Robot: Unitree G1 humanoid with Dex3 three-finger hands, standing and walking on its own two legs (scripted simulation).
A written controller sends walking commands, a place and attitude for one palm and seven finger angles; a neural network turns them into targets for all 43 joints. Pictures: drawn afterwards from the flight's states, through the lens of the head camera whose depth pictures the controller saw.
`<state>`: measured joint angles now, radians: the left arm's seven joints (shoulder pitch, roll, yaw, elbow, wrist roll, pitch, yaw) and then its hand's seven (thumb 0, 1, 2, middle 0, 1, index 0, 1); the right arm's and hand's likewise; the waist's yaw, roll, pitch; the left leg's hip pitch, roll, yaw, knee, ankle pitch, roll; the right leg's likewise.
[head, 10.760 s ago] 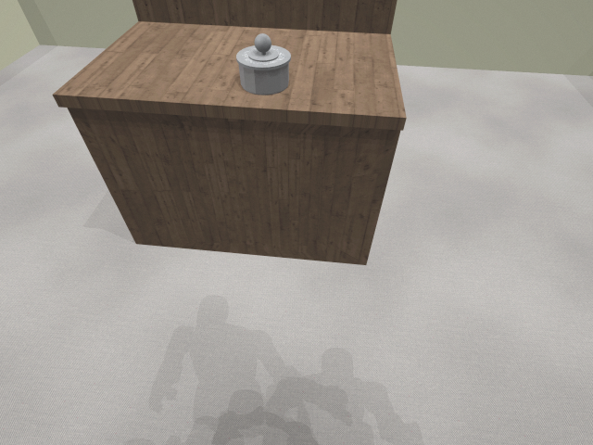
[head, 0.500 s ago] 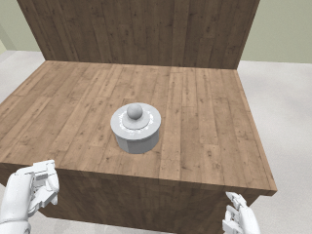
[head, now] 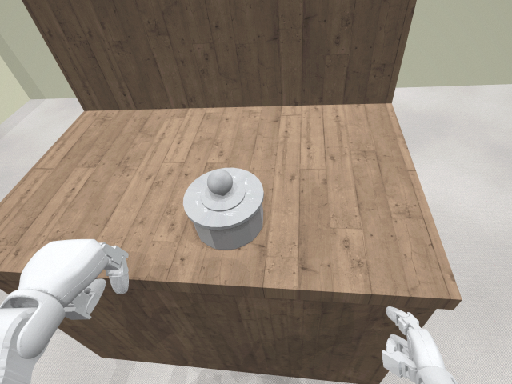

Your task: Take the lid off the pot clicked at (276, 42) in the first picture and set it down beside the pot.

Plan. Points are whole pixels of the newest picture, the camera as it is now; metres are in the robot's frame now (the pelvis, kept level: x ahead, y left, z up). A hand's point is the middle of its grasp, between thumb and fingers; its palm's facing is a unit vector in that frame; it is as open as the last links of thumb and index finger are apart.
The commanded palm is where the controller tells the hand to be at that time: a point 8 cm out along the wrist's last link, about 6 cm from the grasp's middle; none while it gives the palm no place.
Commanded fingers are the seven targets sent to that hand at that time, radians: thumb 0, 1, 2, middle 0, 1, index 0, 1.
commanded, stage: reach forward and open the fingers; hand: left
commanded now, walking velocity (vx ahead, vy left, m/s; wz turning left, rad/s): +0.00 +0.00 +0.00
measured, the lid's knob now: (220, 182) +0.45 +0.13 +0.08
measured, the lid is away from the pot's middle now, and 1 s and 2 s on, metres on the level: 0.00 0.00 0.00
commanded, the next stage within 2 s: move the open hand above the knob in 0.58 s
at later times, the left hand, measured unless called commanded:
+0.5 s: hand (96, 248) +0.25 +0.26 +0.14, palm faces -0.14 -0.07 -0.99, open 10.0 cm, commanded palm +0.23 +0.25 +0.21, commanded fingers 0.00 -0.36 1.49 -0.82 -0.08 -0.82 -0.08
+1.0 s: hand (118, 195) +0.31 +0.23 +0.17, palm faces -0.08 -0.05 -1.00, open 10.3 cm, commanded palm +0.28 +0.22 +0.22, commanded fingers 0.00 -0.36 1.50 -0.82 -0.08 -0.82 -0.08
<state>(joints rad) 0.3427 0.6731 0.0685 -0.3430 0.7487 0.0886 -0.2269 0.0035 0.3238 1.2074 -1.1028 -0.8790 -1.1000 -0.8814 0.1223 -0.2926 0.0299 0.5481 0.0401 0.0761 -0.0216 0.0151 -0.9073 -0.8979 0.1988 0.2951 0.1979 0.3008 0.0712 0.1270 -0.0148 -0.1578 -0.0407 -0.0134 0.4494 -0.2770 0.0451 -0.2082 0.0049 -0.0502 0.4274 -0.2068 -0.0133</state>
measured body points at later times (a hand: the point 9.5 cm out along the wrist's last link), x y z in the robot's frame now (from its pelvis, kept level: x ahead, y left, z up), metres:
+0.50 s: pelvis -0.03 +0.01 +0.00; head -0.03 -0.04 +0.45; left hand +0.25 +0.26 +0.19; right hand +0.18 -0.21 -0.09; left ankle -0.02 +0.09 -0.74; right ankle +0.01 -0.11 -0.74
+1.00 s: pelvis -0.02 +0.00 +0.00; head -0.01 -0.05 +0.45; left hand +0.31 +0.23 +0.23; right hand +0.19 -0.21 -0.10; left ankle -0.02 +0.09 -0.74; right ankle +0.01 -0.11 -0.74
